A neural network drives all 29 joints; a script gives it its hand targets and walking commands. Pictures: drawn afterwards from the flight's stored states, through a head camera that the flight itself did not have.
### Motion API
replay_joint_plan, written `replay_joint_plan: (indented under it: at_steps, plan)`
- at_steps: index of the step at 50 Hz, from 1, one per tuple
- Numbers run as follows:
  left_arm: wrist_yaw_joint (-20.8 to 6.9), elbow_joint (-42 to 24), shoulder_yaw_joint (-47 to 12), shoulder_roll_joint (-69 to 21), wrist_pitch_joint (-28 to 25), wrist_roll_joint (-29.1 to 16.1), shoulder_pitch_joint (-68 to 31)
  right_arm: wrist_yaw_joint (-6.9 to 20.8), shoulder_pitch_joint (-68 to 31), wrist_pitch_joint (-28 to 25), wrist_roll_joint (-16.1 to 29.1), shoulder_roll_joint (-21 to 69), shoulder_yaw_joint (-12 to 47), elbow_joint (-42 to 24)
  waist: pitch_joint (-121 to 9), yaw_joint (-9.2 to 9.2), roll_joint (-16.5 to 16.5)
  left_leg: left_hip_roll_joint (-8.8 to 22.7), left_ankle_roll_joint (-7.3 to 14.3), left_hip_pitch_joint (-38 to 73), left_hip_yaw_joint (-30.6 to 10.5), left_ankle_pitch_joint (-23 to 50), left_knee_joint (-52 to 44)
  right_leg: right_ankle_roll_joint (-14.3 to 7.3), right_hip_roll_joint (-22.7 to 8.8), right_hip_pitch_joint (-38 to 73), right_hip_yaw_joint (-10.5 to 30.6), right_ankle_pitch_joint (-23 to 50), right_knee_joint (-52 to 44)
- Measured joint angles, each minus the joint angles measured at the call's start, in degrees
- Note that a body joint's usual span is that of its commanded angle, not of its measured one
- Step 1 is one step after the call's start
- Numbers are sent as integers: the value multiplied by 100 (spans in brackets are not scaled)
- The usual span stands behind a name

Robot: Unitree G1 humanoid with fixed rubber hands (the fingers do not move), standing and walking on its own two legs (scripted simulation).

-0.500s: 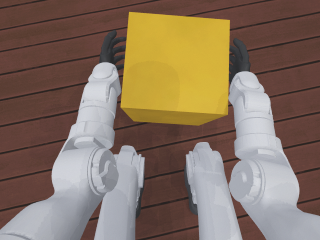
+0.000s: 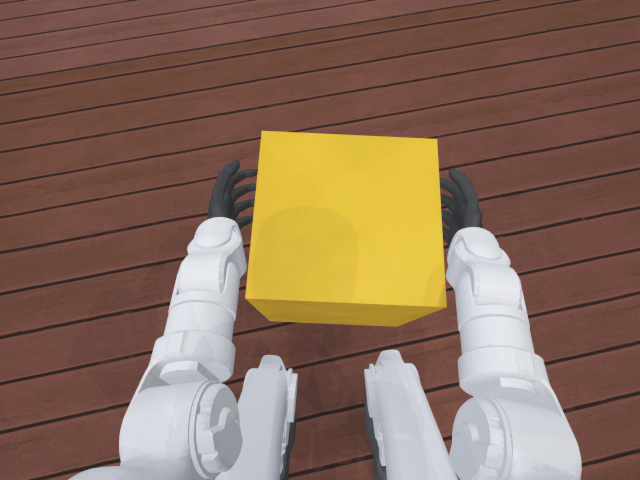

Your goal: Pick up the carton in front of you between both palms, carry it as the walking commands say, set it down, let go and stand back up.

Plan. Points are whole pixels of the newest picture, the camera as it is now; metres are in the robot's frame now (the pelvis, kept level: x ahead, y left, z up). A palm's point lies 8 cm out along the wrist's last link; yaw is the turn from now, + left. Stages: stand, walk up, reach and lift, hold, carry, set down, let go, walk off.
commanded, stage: reach and lift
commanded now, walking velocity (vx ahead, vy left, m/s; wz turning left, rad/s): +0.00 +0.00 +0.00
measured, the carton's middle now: (340, 244) +0.42 -0.02 -0.11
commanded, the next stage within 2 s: hold in 1.84 s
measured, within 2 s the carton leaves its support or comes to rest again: neither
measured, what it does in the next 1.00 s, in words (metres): rises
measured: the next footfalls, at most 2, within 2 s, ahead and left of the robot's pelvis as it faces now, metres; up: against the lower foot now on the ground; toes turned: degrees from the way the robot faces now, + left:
none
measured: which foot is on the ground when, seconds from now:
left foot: down 0.00-1.00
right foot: down 0.00-1.00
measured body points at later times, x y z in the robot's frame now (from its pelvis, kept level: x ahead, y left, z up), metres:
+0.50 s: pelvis +0.05 +0.00 +0.14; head +0.12 -0.01 +0.58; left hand +0.40 +0.14 +0.11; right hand +0.39 -0.17 +0.11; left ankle +0.07 +0.12 -0.54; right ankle +0.08 -0.13 -0.54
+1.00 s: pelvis +0.05 +0.00 +0.19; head +0.03 -0.01 +0.64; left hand +0.37 +0.14 +0.21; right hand +0.36 -0.16 +0.21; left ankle +0.07 +0.12 -0.54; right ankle +0.09 -0.13 -0.54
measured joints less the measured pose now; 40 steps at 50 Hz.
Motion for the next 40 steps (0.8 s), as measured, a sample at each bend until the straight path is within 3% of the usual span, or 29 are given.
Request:
replay_joint_plan:
  at_steps: [23,40]
  plan:
    - [-145,-407,-289,-353,-27,132,1859,14,1770,-54,-102,354,448,-285,357,67,-93,126,73,4192,-72,582,-3047,-97,-51,4167,60,563,-3003]
    - [-307,-1403,-606,-492,1016,338,2785,68,2636,936,-239,533,831,-1170,930,123,-127,236,86,7550,-154,1377,-5490,-146,-100,7536,63,1348,-5447]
